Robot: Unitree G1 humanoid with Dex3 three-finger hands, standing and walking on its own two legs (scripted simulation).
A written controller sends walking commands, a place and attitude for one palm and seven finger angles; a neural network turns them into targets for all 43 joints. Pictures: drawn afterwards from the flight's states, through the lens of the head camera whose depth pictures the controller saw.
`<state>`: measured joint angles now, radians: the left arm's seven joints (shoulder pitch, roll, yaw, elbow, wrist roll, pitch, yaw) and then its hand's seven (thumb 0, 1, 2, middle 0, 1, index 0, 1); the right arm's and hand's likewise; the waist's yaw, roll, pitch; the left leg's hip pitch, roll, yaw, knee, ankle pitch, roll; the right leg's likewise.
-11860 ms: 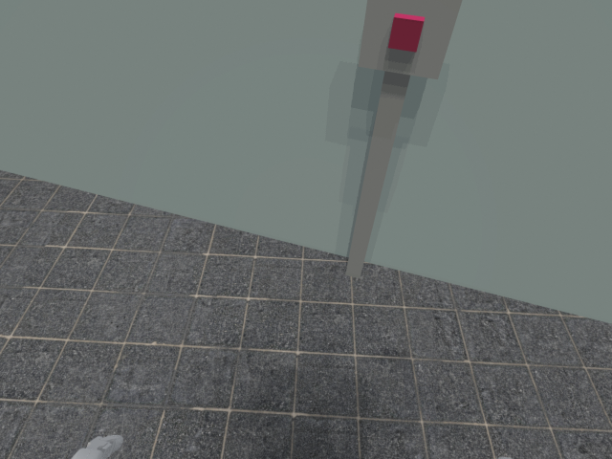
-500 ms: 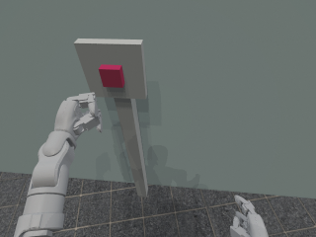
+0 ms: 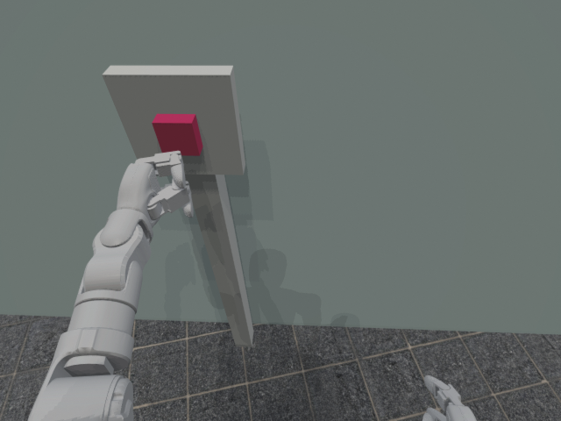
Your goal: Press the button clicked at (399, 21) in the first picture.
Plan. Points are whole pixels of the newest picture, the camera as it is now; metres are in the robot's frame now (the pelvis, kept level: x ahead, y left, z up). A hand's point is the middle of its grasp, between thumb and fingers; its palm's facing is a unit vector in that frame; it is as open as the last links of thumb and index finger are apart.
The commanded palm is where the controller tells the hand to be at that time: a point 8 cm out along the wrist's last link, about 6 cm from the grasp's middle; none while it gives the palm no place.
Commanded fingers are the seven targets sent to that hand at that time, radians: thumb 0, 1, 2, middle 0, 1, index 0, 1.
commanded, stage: aim a knuckle at the button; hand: left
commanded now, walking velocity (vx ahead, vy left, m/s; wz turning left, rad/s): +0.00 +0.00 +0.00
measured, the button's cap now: (179, 133) +0.49 +0.18 +0.18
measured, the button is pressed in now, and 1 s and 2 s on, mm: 0 0 7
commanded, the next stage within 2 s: press the button with the knuckle in 1.10 s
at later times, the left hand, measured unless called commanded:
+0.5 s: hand (185, 196) +0.37 +0.15 +0.15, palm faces +0.01 -1.00 -0.01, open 3.1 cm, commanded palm +0.35 +0.20 +0.15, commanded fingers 0.00 0.90 0.90 -1.30 -1.50 -1.30 -1.50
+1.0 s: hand (180, 197) +0.38 +0.16 +0.14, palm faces +0.01 -1.00 -0.01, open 3.1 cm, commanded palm +0.35 +0.20 +0.15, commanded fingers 0.00 0.90 0.90 -1.30 -1.50 -1.30 -1.50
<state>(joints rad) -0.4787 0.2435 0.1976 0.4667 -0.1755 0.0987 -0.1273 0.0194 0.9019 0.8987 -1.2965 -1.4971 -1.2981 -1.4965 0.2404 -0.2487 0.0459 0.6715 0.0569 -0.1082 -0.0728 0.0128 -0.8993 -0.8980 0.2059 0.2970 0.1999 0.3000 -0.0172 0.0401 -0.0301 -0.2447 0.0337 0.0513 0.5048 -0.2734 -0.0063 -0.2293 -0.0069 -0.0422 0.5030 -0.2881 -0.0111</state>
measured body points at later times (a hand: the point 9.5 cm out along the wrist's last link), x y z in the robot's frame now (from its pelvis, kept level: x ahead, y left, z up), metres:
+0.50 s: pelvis -0.01 +0.00 +0.00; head -0.01 -0.02 +0.45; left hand +0.37 +0.20 +0.15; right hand +0.15 -0.24 -0.10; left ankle -0.01 +0.12 -0.74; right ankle -0.01 -0.11 -0.74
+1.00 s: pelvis +0.00 +0.00 +0.00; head -0.01 -0.01 +0.45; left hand +0.37 +0.21 +0.15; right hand +0.14 -0.24 -0.10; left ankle -0.01 +0.12 -0.74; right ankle -0.01 -0.11 -0.74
